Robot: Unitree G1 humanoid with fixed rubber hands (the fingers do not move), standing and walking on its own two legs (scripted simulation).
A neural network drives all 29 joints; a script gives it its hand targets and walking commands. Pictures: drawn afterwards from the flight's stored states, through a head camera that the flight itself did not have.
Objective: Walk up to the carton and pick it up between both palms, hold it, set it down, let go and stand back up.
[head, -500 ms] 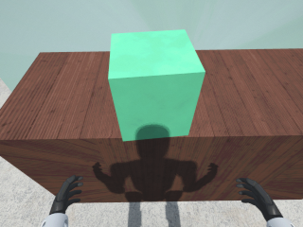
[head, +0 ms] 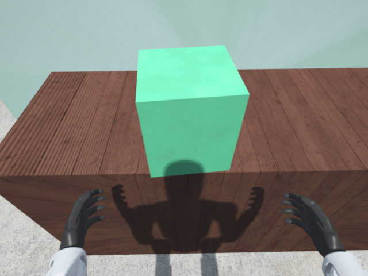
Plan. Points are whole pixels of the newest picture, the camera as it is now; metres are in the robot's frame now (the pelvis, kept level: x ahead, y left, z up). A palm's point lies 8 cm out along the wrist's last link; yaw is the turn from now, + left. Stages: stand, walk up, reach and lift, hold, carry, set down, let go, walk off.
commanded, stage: reach and lift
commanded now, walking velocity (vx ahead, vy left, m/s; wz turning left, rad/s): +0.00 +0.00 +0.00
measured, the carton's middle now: (186, 113) +0.46 +0.01 +0.10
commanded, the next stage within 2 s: none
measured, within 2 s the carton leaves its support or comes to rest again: neither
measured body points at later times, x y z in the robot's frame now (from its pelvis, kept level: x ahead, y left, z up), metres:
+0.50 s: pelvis -0.01 -0.01 +0.00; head -0.02 -0.02 +0.45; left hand +0.26 +0.18 +0.12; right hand +0.27 -0.22 +0.12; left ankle -0.02 +0.13 -0.75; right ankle +0.04 -0.12 -0.75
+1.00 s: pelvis -0.01 -0.01 +0.00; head +0.00 -0.01 +0.45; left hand +0.31 +0.20 +0.16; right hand +0.35 -0.20 +0.16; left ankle -0.02 +0.13 -0.75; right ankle +0.04 -0.12 -0.75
